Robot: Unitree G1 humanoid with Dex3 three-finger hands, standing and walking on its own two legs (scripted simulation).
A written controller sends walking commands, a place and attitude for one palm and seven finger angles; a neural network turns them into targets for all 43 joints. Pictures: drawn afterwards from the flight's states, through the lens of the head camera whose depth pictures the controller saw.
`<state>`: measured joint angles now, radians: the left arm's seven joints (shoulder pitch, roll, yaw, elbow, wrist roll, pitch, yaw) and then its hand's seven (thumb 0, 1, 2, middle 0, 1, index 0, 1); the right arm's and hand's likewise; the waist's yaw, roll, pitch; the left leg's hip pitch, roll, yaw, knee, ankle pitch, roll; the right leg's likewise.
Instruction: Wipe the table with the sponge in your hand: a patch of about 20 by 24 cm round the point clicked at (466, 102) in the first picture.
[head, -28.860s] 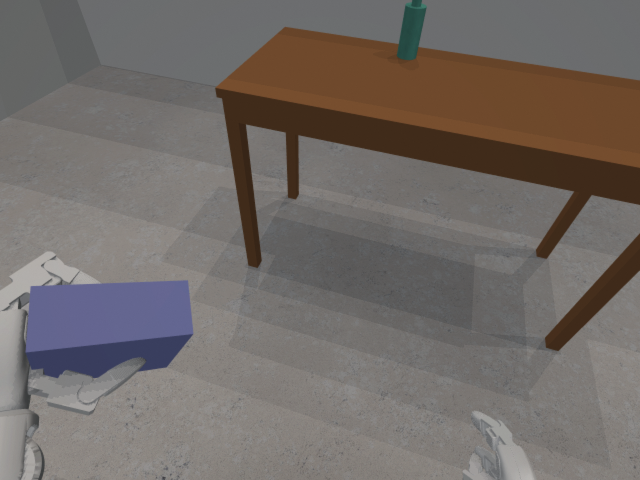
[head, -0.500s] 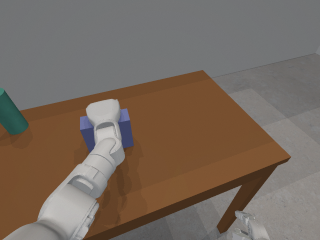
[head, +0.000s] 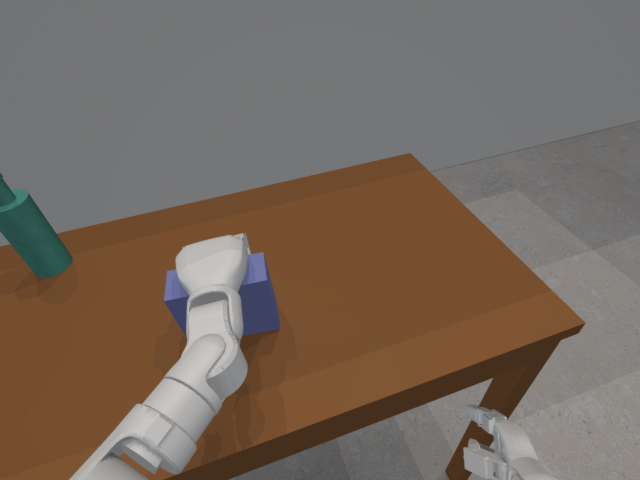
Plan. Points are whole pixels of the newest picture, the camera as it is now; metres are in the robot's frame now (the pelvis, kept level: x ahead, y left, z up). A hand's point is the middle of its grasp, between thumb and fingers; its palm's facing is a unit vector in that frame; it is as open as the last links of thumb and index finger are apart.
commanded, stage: wipe back along the third lane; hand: left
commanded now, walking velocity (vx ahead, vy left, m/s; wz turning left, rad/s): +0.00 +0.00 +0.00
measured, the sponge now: (230, 309) +0.34 +0.18 +0.03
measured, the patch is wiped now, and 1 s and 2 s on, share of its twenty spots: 1.00 1.00 1.00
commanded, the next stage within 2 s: slide back across to the middle lane in 1.52 s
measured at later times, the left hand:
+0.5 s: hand (234, 312) +0.31 +0.15 +0.07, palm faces +0.06 -0.08 -1.00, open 9.5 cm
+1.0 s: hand (238, 319) +0.30 +0.15 +0.07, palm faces +0.07 -0.08 -0.99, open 9.5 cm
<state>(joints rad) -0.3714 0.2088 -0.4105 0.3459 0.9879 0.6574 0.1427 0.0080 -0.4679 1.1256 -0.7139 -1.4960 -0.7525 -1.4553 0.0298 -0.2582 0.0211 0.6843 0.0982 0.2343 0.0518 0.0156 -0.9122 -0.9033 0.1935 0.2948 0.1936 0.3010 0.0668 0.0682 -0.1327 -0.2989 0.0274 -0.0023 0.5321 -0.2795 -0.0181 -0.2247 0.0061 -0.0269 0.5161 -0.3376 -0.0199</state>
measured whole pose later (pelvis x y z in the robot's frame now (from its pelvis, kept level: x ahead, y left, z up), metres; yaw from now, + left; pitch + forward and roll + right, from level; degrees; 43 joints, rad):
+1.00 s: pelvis -0.02 -0.02 +0.00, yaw +0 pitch +0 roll +1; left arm -0.24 0.19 -0.45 0.21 1.02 0.68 0.15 0.02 -0.47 1.12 -0.72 -1.50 -0.76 -1.45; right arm 0.01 -0.26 0.02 0.68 0.10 0.20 0.09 0.02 -0.91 -0.90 0.19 0.29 0.23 0.32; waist 0.08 0.08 -0.12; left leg -0.28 0.04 0.00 0.55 -0.27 -0.03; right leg -0.23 0.02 -0.03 0.58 -0.35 -0.04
